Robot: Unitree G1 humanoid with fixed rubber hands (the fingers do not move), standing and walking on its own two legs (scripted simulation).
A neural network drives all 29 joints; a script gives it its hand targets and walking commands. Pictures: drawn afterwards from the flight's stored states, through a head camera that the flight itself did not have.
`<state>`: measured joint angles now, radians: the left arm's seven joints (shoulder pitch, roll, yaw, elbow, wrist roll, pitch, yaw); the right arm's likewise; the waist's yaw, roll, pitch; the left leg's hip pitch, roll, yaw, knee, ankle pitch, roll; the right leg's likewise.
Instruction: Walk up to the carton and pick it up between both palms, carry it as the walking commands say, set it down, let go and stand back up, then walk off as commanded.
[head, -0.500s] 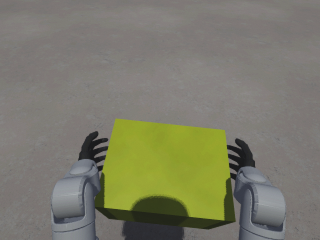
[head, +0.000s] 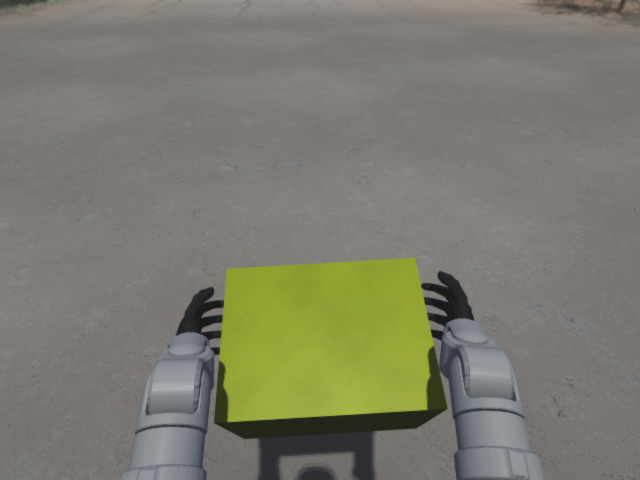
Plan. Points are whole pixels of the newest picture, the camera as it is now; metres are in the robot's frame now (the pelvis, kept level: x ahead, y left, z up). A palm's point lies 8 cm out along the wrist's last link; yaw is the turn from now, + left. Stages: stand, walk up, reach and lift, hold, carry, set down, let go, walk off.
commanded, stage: set down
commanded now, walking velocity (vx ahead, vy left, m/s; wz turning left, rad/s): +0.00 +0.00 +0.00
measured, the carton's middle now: (326, 352) +0.31 +0.01 -0.01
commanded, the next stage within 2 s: none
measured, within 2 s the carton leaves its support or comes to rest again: neither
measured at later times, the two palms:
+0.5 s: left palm (194, 356) +0.28 +0.19 +0.02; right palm (437, 339) +0.33 -0.15 +0.02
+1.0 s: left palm (202, 408) +0.28 +0.20 -0.12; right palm (412, 389) +0.33 -0.14 -0.12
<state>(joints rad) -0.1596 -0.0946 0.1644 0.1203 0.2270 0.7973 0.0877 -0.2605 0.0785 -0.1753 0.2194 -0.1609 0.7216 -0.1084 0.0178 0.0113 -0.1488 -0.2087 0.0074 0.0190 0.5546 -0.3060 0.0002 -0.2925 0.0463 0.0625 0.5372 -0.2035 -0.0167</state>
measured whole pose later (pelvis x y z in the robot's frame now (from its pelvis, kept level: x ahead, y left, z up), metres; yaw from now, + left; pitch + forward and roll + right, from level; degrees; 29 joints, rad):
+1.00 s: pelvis -0.01 +0.00 -0.03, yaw +1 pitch +23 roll +1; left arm -0.33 -0.10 0.42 0.50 0.18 0.18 0.00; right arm -0.40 0.13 -0.34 0.56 -0.27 0.15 -0.06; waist 0.05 -0.03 -0.03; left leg -0.85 0.00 0.01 0.77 -0.32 0.00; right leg -0.93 0.05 0.06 0.73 -0.21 -0.02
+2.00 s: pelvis -0.06 +0.00 -0.20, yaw +3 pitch +45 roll +2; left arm -0.73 -0.03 0.49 0.51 0.11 0.31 0.01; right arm -0.78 0.07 -0.41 0.54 -0.26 0.30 -0.11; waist 0.07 -0.06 -0.21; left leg -1.77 -0.02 0.03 1.50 -0.51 0.00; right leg -1.85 0.05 0.06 1.45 -0.38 0.00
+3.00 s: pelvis -0.12 -0.01 -0.33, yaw +5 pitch +33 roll +3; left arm -1.30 0.23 0.41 0.47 -0.06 0.33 0.07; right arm -1.49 -0.20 -0.34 0.57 -0.15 0.36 -0.14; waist 0.06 -0.10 0.53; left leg -2.01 -0.03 0.04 1.99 -0.55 -0.01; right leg -2.11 0.06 0.05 1.93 -0.39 0.00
